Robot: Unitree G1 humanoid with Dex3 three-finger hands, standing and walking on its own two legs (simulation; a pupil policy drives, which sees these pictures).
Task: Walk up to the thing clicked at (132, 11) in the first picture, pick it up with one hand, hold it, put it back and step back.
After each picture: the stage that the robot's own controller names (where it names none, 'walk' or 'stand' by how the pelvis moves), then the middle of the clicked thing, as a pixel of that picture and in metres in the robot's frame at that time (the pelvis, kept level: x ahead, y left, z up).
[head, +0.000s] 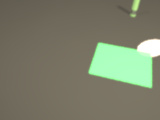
stand; (134, 7) +2.11 -0.71 -0.66
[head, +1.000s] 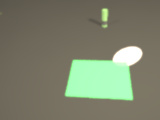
walk; (104, 18) +2.04 -0.18 -0.62
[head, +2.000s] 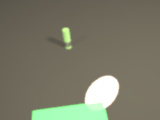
walk; (67, 38) +1.40 +0.27 -0.65
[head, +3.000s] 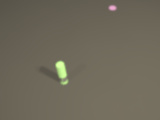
walk; (62, 73) +0.92 +0.28 -0.65
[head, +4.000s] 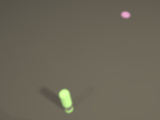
walk; (66, 101) +0.60 +0.21 -0.64
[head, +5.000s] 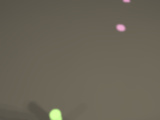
stand; out of the picture +0.47 +0.18 -0.64
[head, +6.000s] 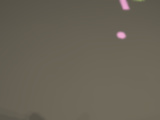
stand; out of the picture +0.44 +0.17 -0.65
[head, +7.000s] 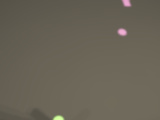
stand; out of the picture +0.45 +0.18 -0.66
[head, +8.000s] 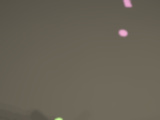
stand; out of the picture +0.44 +0.18 -0.66
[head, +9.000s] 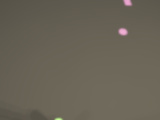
stand; out of the picture +0.43 +0.18 -0.66
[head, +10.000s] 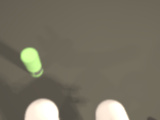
go down; (33, 64) +0.49 +0.22 -0.37
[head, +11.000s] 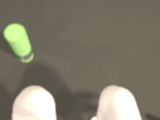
go down; (21, 46) +0.50 +0.25 -0.26
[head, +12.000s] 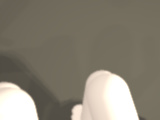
close in; out of the picture +0.48 +0.29 -0.18
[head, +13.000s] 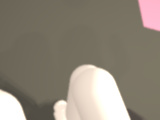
close; out of the picture +0.48 +0.32 -0.16
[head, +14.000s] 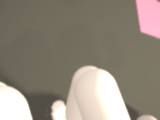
lift; out of the picture +0.44 +0.30 -0.17
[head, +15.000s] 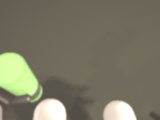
lift; (23, 83) +0.33 +0.20 -0.01
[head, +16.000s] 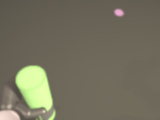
hold; (39, 99) +0.30 +0.15 +0.01
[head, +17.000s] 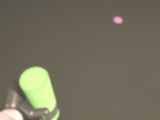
hold; (43, 99) +0.30 +0.14 +0.02
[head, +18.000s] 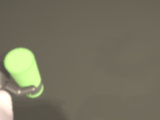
crouch; (28, 77) +0.38 +0.17 -0.04
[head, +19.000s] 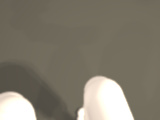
lower; out of the picture +0.52 +0.27 -0.05
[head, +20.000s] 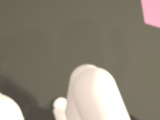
lower; out of the picture +0.47 +0.31 -0.15
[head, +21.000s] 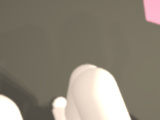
lower; out of the picture +0.46 +0.32 -0.17
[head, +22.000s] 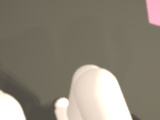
lower; out of the picture +0.45 +0.31 -0.17
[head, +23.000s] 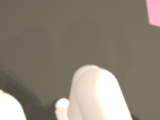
lower; out of the picture +0.45 +0.30 -0.17
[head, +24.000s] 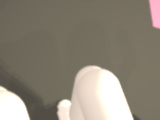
open; out of the picture +0.46 +0.29 -0.17
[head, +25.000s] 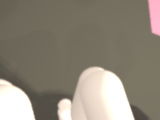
stand; out of the picture +0.44 +0.28 -0.18
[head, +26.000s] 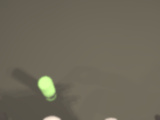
walk; (48, 89) +0.45 +0.19 -0.47
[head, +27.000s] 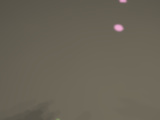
stand; out of the picture +0.42 +0.17 -0.60
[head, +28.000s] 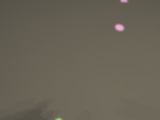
stand; out of the picture +0.42 +0.16 -0.60
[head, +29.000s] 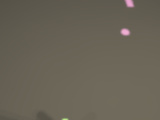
stand; out of the picture +0.44 +0.14 -0.65
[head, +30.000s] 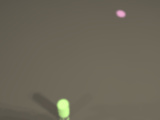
walk; (63, 111) +0.48 +0.11 -0.62
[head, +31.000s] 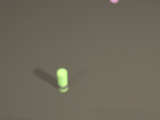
walk; (62, 81) +0.70 +0.13 -0.64
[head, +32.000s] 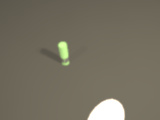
stand; (64, 54) +1.01 +0.23 -0.63
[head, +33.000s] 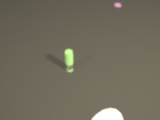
stand; (69, 61) +1.05 +0.15 -0.65
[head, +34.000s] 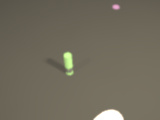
stand; (68, 64) +1.05 +0.17 -0.66
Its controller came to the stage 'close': yes
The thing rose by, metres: 0.67
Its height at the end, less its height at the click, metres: +0.00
